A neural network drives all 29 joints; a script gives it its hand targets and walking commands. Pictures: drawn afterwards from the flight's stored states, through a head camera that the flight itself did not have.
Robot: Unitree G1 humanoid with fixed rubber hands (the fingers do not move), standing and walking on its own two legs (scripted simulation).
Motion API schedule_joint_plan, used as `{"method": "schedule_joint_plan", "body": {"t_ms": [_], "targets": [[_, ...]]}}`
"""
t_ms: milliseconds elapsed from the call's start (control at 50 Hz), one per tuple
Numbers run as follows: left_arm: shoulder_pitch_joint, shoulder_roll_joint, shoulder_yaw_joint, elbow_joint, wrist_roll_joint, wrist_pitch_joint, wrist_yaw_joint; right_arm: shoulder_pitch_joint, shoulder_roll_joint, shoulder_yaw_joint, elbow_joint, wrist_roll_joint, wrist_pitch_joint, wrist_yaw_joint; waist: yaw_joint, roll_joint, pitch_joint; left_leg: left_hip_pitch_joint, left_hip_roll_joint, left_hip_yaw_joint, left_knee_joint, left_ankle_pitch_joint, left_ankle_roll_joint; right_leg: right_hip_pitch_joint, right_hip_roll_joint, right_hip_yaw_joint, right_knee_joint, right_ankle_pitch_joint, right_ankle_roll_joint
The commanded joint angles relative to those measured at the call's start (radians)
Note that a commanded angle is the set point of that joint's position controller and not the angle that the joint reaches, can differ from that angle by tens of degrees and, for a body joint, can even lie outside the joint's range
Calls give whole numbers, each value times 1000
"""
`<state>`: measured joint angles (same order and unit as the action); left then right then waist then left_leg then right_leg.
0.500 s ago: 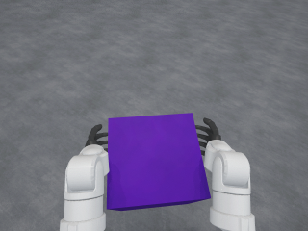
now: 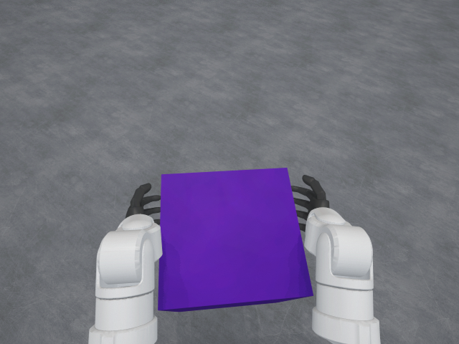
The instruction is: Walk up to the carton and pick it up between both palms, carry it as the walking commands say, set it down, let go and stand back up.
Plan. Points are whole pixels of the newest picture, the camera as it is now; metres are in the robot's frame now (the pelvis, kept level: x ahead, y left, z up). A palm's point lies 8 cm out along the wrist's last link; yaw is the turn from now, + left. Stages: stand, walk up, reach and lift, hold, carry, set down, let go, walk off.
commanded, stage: carry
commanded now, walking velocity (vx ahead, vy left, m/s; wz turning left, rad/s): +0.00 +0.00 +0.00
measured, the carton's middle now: (227, 247) +0.30 +0.01 -0.03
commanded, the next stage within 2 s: none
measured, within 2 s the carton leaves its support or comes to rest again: neither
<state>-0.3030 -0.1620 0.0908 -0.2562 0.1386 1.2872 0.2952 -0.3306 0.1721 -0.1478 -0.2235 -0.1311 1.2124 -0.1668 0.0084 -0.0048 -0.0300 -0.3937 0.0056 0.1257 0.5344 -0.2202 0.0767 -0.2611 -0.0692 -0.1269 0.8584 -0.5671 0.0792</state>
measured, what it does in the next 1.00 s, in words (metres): walks ahead: right foot, then left foot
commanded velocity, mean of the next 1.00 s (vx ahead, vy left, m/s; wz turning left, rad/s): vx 0.00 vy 0.00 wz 0.00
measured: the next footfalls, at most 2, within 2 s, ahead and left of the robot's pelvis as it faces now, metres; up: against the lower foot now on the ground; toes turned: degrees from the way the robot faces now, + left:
right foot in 0.22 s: +0.11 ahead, -0.10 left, +0.01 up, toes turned -7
left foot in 0.74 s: +0.21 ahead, +0.09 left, +0.00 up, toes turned +6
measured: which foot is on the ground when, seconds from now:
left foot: down 0.00-0.58, up 0.60-0.72, down 0.74-1.00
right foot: up 0.00-0.20, down 0.22-0.76, up 0.78-0.90, down 0.92-1.00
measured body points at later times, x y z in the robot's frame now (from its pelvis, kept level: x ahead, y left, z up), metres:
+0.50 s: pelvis +0.14 +0.01 +0.01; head +0.15 +0.02 +0.46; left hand +0.44 +0.15 +0.09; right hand +0.45 -0.14 +0.10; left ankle +0.03 +0.07 -0.71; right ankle +0.06 -0.11 -0.71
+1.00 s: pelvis +0.23 +0.00 +0.00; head +0.24 +0.01 +0.45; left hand +0.53 +0.15 +0.08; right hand +0.54 -0.14 +0.09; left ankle +0.17 +0.08 -0.73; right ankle +0.14 -0.11 -0.72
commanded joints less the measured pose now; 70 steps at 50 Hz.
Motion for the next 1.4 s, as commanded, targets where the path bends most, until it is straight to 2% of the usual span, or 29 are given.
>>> {"method": "schedule_joint_plan", "body": {"t_ms": [0,180,240,280,340,380,400,440,500,540,560,580,660,700,740,760,780,860,900,940,980,1040,1080,1120,1180,1240,1280,1340,1380], "targets": [[-637,-1041,-669,-175,-489,-59,-433,-455,1046,699,-85,479,19,337,-25,150,-459,640,271,-222,-88,1121,62,-204,-15,76,-93,37,-33],[-602,-1038,-645,-114,-483,-26,-443,-427,1046,695,-42,453,48,340,-12,155,-434,511,184,-59,-1,1022,-15,54,-7,-20,-424,550,-59],[-586,-1000,-630,-60,-480,-24,-452,-444,1023,689,-22,449,52,324,-22,-86,-472,271,85,-13,132,593,-75,280,-120,78,-286,1345,-130],[-596,-1006,-628,-62,-473,-31,-451,-459,1016,696,-52,454,51,324,-23,-162,-470,114,68,-31,98,390,-87,412,-164,104,-233,1472,-166],[-587,-1015,-631,-92,-468,-31,-446,-452,1042,713,-65,475,50,328,-22,-83,-460,205,54,-19,-38,460,-78,314,-104,49,-203,1287,-141],[-593,-1017,-626,-85,-470,-30,-444,-483,1018,700,-71,469,49,331,-23,38,-437,431,115,-89,-4,946,-34,39,-34,-17,-140,860,-94],[-550,-1002,-619,-68,-452,-26,-438,-446,1013,692,-52,468,53,334,-29,153,-415,609,188,-159,6,1303,9,-163,39,-75,-166,330,-70],[-557,-1012,-619,-78,-463,-24,-438,-413,1017,683,-45,458,57,335,-46,227,-356,770,234,-211,20,1587,77,-361,95,-81,-192,45,-81],[-593,-996,-621,-99,-467,-35,-443,-442,1029,693,-36,463,49,335,-17,156,-398,588,188,-110,61,1343,19,-86,77,-51,-373,343,-108],[-535,-1002,-613,-57,-454,-29,-446,-441,1006,699,-61,461,48,328,-4,51,-480,324,115,-24,255,1022,-59,261,5,20,-384,1034,-147],[-562,-1008,-624,-75,-475,-35,-445,-481,1002,711,-74,473,48,323,10,-132,-446,58,21,48,386,590,-100,464,-82,97,-339,1633,-200],[-556,-1014,-632,-57,-474,-37,-444,-473,1004,708,-64,470,50,321,18,-335,-433,-325,-87,36,470,-351,-110,763,-234,259,-262,2057,-312],[-579,-996,-618,-86,-455,-38,-453,-409,1024,706,-13,452,39,323,-6,-177,-305,-187,-21,-26,27,-217,-47,549,-173,151,-285,1566,-204],[-542,-989,-611,-46,-446,-38,-451,-402,1039,694,33,444,40,329,-21,-119,-397,165,21,-19,-143,237,-50,336,-128,46,-204,1275,-133],[-515,-981,-617,-57,-442,-40,-446,-388,1002,693,-2,446,31,335,-35,188,-486,592,274,-274,9,1368,99,-84,12,16,-15,465,-46],[-593,-987,-640,-113,-473,-43,-446,-373,1015,680,5,459,28,341,-33,324,-454,668,333,-298,55,1635,166,-201,55,68,34,2,-79],[-555,-984,-639,-70,-460,-48,-450,-398,1018,695,-24,468,25,344,-30,220,-434,647,334,-285,45,1516,158,-234,41,89,11,-44,-94],[-535,-1010,-622,-25,-451,-44,-447,-418,1003,677,-12,446,34,343,-14,153,-366,492,217,-158,-5,1097,37,-72,24,33,-281,218,-89],[-544,-994,-619,-47,-452,-45,-453,-431,1018,698,-15,450,31,342,-7,120,-398,378,184,-91,55,897,-13,113,-13,24,-387,544,-90],[-536,-993,-623,-26,-457,-42,-454,-412,1005,697,-11,443,39,333,-19,-64,-455,256,97,-38,145,573,-53,281,-87,75,-272,1274,-129],[-575,-993,-633,-48,-473,-49,-458,-440,1012,708,-47,454,30,326,-25,-152,-435,143,47,-2,115,349,-71,370,-121,81,-199,1557,-153],[-531,-1003,-624,-59,-466,-50,-455,-442,1002,709,-75,461,29,329,-21,-50,-435,293,60,-35,35,650,-39,202,-52,15,-112,1235,-110],[-523,-993,-617,-69,-450,-43,-444,-407,995,697,-46,458,39,335,-25,162,-380,571,196,-162,6,1231,50,-145,53,-41,-187,267,-79],[-528,-997,-622,-66,-451,-31,-443,-412,992,683,-59,447,39,338,-28,240,-340,608,252,-194,-23,1330,77,-201,51,-12,-231,88,-98],[-533,-984,-606,-55,-443,-32,-450,-424,992,685,-27,442,45,338,-3,107,-363,393,168,-84,16,921,1,78,20,-9,-420,513,-101],[-510,-974,-604,-10,-446,-32,-455,-448,972,706,-58,446,45,318,-10,-187,-427,32,1,41,165,170,-75,479,-141,121,-250,1710,-188],[-521,-959,-585,-8,-440,-36,-456,-411,1007,711,-2,445,47,320,-16,-236,-369,-96,-13,7,66,-215,-63,555,-207,171,-241,1842,-217],[-481,-954,-589,-28,-427,-44,-449,-411,983,706,-14,453,37,329,-21,-122,-435,168,15,-4,-121,284,-41,382,-115,62,-134,1569,-144],[-533,-953,-620,-88,-447,-47,-437,-361,988,694,7,462,29,334,-49,236,-452,667,190,-170,68,1461,47,-174,21,-17,52,690,-69]]}}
